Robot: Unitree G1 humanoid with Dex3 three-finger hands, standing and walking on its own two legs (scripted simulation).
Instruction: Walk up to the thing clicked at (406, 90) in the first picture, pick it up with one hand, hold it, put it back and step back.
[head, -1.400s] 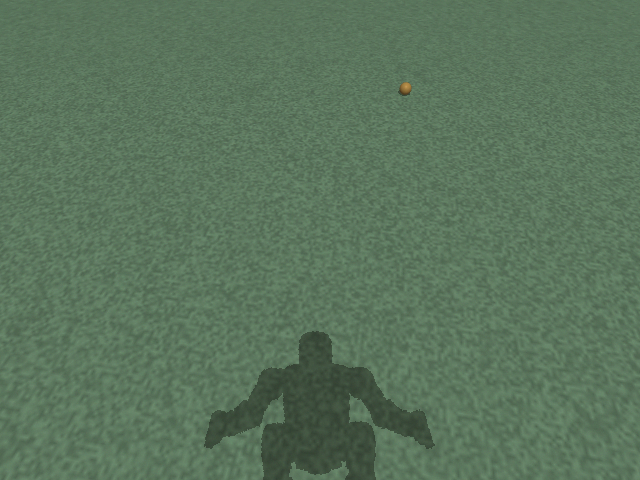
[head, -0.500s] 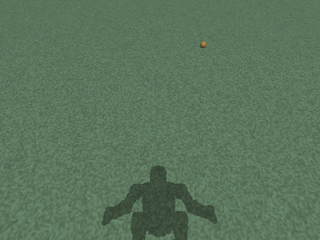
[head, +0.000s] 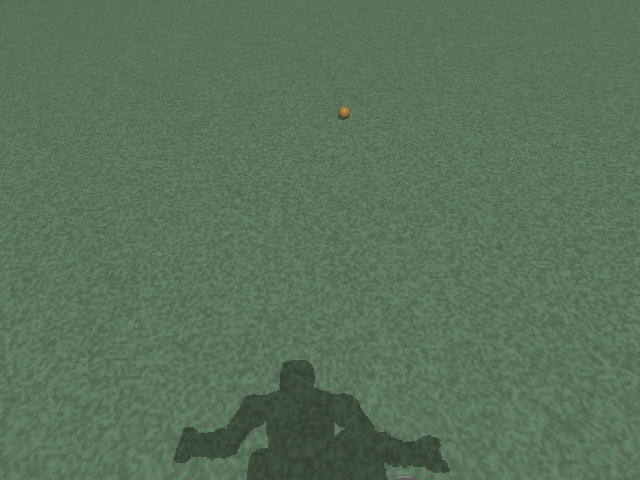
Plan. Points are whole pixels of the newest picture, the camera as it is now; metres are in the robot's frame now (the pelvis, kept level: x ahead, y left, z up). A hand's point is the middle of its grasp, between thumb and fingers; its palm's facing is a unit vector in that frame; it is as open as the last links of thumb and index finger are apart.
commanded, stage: walk up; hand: left
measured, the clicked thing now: (344, 112) +2.24 -0.19 -0.74
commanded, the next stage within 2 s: none
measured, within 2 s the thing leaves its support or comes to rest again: neither
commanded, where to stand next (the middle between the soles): +1.83 -0.31 m, yaw -11 degrees
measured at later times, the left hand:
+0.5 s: hand (201, 396) +0.30 +0.20 -0.15, palm faces -0.09 -0.94 -0.34, open 7.4 cm
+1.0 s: hand (277, 183) +0.80 +0.09 -0.12, palm faces -0.26 -0.88 -0.40, open 7.4 cm
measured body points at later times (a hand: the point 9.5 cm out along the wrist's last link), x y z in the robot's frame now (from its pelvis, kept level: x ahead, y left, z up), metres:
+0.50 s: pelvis +0.26 -0.08 -0.01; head +0.28 -0.08 +0.44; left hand +0.30 +0.24 -0.13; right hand +0.35 -0.42 -0.11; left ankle +0.45 +0.05 -0.72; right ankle +0.13 -0.18 -0.74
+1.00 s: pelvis +0.60 -0.15 -0.02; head +0.60 -0.17 +0.42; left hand +0.81 +0.14 -0.10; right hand +0.53 -0.47 -0.15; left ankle +0.46 +0.04 -0.74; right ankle +0.73 -0.28 -0.74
